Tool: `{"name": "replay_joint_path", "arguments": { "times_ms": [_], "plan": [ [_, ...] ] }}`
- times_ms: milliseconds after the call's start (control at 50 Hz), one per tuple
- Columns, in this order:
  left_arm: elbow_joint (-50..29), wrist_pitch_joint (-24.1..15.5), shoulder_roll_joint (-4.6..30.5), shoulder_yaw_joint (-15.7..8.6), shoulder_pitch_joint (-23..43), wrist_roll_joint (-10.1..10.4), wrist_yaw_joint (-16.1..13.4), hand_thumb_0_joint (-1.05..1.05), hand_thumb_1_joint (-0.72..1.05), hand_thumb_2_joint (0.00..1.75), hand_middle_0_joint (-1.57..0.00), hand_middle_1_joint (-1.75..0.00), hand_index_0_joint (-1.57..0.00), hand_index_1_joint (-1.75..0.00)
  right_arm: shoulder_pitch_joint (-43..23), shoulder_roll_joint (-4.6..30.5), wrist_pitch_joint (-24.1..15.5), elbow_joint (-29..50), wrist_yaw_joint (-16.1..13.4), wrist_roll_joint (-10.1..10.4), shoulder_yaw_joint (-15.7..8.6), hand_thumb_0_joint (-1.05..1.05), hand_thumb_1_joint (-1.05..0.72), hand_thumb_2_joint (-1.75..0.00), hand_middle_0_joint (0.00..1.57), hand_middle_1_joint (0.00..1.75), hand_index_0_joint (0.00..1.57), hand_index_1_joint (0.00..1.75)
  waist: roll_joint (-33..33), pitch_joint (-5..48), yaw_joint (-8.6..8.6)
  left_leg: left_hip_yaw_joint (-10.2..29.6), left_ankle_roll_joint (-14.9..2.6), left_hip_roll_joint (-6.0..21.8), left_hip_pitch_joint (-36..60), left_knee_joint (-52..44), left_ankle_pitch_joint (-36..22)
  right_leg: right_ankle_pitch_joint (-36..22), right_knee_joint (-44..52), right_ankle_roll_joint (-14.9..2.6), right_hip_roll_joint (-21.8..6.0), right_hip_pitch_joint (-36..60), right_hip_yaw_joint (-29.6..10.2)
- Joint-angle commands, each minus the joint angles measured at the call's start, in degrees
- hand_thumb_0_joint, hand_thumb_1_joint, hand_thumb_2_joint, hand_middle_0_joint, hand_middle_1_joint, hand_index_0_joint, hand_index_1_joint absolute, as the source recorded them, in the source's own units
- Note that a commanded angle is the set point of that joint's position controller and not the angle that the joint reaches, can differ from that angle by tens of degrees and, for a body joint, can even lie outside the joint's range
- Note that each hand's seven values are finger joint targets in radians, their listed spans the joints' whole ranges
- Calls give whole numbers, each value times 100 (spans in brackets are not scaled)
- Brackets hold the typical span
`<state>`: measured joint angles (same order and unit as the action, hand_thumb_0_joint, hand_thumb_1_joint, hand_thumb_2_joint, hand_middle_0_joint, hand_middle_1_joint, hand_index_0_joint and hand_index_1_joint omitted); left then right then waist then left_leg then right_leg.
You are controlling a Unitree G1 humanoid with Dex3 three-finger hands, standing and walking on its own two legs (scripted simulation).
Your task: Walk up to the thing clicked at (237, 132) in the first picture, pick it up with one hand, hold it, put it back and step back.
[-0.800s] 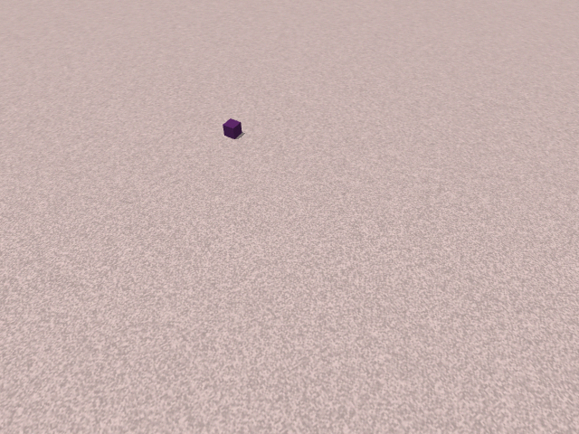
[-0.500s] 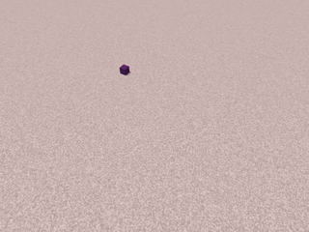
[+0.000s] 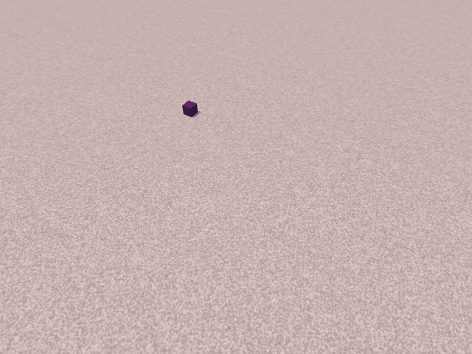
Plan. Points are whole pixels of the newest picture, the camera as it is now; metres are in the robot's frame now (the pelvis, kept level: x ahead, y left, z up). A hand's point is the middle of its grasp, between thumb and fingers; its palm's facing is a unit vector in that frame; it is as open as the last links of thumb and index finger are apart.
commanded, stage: stand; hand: left
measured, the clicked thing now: (190, 108) +1.80 +0.37 -0.75
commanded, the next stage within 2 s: walk up in 0.32 s
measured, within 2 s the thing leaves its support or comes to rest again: neither
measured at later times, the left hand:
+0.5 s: hand out of the picture +0.07 +0.29 -0.15, palm faces +0.05 -0.94 -0.35, open 7.4 cm
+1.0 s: hand (79, 277) +0.31 +0.36 -0.14, palm faces -0.04 -0.94 -0.34, open 7.4 cm
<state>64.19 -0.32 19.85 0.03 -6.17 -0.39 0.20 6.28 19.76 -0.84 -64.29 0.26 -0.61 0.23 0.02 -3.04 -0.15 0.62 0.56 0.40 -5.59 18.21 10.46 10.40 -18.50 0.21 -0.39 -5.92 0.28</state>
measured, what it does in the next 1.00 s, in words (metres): walks ahead: left foot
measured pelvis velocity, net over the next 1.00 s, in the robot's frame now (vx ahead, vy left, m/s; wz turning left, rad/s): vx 0.22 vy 0.08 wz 0.05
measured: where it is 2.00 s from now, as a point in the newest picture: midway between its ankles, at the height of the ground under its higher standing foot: (225, 246)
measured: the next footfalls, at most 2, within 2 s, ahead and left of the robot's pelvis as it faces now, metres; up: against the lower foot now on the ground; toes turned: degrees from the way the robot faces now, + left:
left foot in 0.64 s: +0.17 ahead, +0.20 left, +0.00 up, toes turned +8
right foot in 1.10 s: +0.46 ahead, -0.08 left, +0.00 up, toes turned -2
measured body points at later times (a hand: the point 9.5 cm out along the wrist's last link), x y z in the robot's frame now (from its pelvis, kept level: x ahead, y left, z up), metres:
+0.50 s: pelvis +0.02 +0.01 -0.01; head +0.02 +0.01 +0.44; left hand +0.06 +0.34 -0.13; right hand +0.10 -0.31 -0.13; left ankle +0.02 +0.13 -0.72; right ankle +0.00 -0.12 -0.75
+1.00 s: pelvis +0.22 +0.08 -0.01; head +0.22 +0.07 +0.44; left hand +0.31 +0.41 -0.11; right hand +0.24 -0.25 -0.13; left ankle +0.13 +0.19 -0.75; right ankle +0.38 -0.08 -0.71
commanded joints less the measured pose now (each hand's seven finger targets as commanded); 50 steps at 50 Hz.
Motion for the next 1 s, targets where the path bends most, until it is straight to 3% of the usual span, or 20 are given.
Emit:
{"name": "replay_joint_path", "arguments": {
  "times_ms": [0, 280, 300, 320, 360, 380, 400, 440, 500, 540, 580, 600, 620, 640, 660, 700, 760, 820, 920, 980],
  "plan": [
    [-337, -148, 1229, -236, 195, -12, -72, 0, 90, 90, -20, -30, -20, -30, -194, 1210, -107, 339, -88, 21, -222, 0, -90, -90, 20, 30, 20, 30, 19, 430, 16, 519, -189, 659, -7, -279, -660, -621, 310, -181, -687, 55, -524],
    [-330, -155, 1227, -227, 168, -15, -70, 0, 90, 90, -20, -30, -20, -30, -179, 1220, -105, 350, -87, 20, -212, 0, -90, -90, 20, 30, 20, 30, 6, 485, 30, 554, -192, 677, 7, -247, -745, -704, 270, -179, -703, 78, -516],
    [-602, -282, 1947, -662, -175, -98, 130, 0, 90, 90, -20, -30, -20, -30, 206, 1817, -228, 651, 96, -52, -639, 0, -90, -90, 20, 30, 20, 30, -82, 1145, 64, 750, -701, 520, -199, 335, 2330, 2141, -359, -397, -464, 353, -398],
    [-592, -299, 1860, -674, -244, -143, 198, 0, 90, 90, -20, -30, -20, -30, 3, 1838, -223, 697, 183, -111, -664, 0, -90, -90, 20, 30, 20, 30, 100, 622, 194, 886, -764, 550, -1021, 441, 3057, 2909, -481, -512, -647, 12, -700],
    [-658, -362, 1901, -755, -579, -153, 255, 0, 90, 90, -20, -30, -20, -30, -632, 1494, -236, 1099, 279, -147, -633, 0, -90, -90, 20, 30, 20, 30, -349, -184, 518, 494, -567, 329, -2656, 1392, 2325, 3549, 137, -905, -1259, 245, -1672],
    [-659, -402, 2070, -815, -817, -171, 235, 0, 90, 90, -20, -30, -20, -30, -845, 1272, -257, 1227, 292, -156, -591, 0, -90, -90, 20, 30, 20, 30, -977, -428, 717, -114, -356, 53, -3549, 2473, 1618, 3623, 976, -1303, -2003, 792, -2497],
    [-743, -461, 2178, -836, -910, -178, 215, 0, 90, 90, -20, -30, -20, -30, -944, 1318, -280, 1284, 281, -169, -613, 0, -90, -90, 20, 30, 20, 30, -772, -381, 813, 249, -233, 292, -3952, 2955, 1666, 3135, 1295, -1609, -2500, 1109, -3003],
    [-944, -481, 2117, -844, -569, -157, 215, 0, 90, 90, -20, -30, -20, -30, -488, 1552, -300, 1226, 361, -118, -705, 0, -90, -90, 20, 30, 20, 30, -381, -142, 459, 506, -161, 508, -3434, 3091, 1431, 3087, 1263, -1461, -2128, 893, -2399],
    [-1266, -467, 2213, -841, 73, -203, 260, 0, 90, 90, -20, -30, -20, -30, 35, 1586, -294, 1173, 497, -91, -785, 0, -90, -90, 20, 30, 20, 30, -1069, -85, 71, 216, -130, 659, -2218, 2205, 1391, 2615, 1114, -1182, -1767, 14, -1280],
    [-1352, -445, 2158, -809, 156, -188, 305, 0, 90, 90, -20, -30, -20, -30, 197, 1544, -280, 1172, 531, -98, -843, 0, -90, -90, 20, 30, 20, 30, -998, -154, -29, -134, -99, 480, -1338, 1772, 825, 2391, 878, -991, -1447, -786, -702],
    [-1397, -398, 2016, -764, 372, -158, 358, 0, 90, 90, -20, -30, -20, -30, 1114, 1561, -302, 910, 484, -107, -955, 0, -90, -90, 20, 30, 20, 30, -420, 67, -531, -547, -85, 228, 339, 1144, 31, 2498, -131, -819, -1064, -1832, -88],
    [-1376, -357, 1757, -674, 183, -174, 373, 0, 90, 90, -20, -30, -20, -30, 1711, 1733, -330, 707, 412, -153, -1057, 0, -90, -90, 20, 30, 20, 30, 368, 391, -767, -591, -172, 21, 1452, 1243, 383, 2489, -1309, -737, -753, -2556, 235],
    [-1434, -340, 1306, -534, -89, -174, 388, 0, 90, 90, -20, -30, -20, -30, 2361, 2174, -357, 581, 313, -222, -1196, 0, -90, -90, 20, 30, 20, 30, 1879, 629, -1025, 620, -462, 636, 2132, 418, 2214, 2454, -3447, -591, -148, -3410, 709],
    [-1573, -357, 1196, -462, -5, -68, 351, 0, 90, 90, -20, -30, -20, -30, 2214, 2686, -425, 856, 268, -231, -1199, 0, -90, -90, 20, 30, 20, 30, 2116, 475, -947, 3908, -1022, 2121, 1435, -1116, 4269, 2352, -4794, -374, 415, -4110, -106],
    [-1598, -370, 1706, -514, 98, -121, 303, 0, 90, 90, -20, -30, -20, -30, 1420, 2790, -417, 1129, 272, -14, -1197, 0, -90, -90, 20, 30, 20, 30, 1204, 40, -611, 4466, -1554, 2545, 455, -1529, 4615, 1919, -4976, -408, -141, -3783, -819],
    [-1241, -380, 1951, -571, -412, 13, 338, 0, 90, 90, -20, -30, -20, -30, 722, 2303, -468, 1392, 245, 0, -975, 0, -90, -90, 20, 30, 20, 30, 361, -155, -74, 2741, -1384, 2128, 123, -940, 3224, 1158, -4585, -219, -566, -3495, -809],
    [-1093, -335, 1904, -620, -624, -20, 472, 0, 90, 90, -20, -30, -20, -30, 719, 2045, -544, 1440, 244, 14, -857, 0, -90, -90, 20, 30, 20, 30, 750, -236, -25, 1394, -1172, 1614, -515, -1118, 2445, 649, -3697, -6, -674, -2818, -359],
    [-1280, -303, 1823, -623, -350, -54, 572, 0, 90, 90, -20, -30, -20, -30, 891, 2043, -586, 1475, 252, 16, -834, 0, -90, -90, 20, 30, 20, 30, 806, -310, -132, 1040, -1270, 1524, -289, -1225, 2136, 288, -2961, 112, -719, -2899, -168],
    [-1570, -334, 1630, -619, 432, -42, 642, 0, 90, 90, -20, -30, -20, -30, 1082, 2078, -612, 1504, 264, 58, -853, 0, -90, -90, 20, 30, 20, 30, 499, -485, -247, 544, -1193, 1423, -251, -1141, 1456, -480, -1909, -34, -735, -2612, 2],
    [-1600, -378, 1488, -609, 525, -2, 620, 0, 90, 90, -20, -30, -20, -30, 1137, 2097, -606, 1523, 245, 52, -851, 0, -90, -90, 20, 30, 20, 30, 505, -285, -162, 325, -1108, 1447, -146, -735, 156, -622, -1535, -146, -585, -1987, 190]
  ]
}}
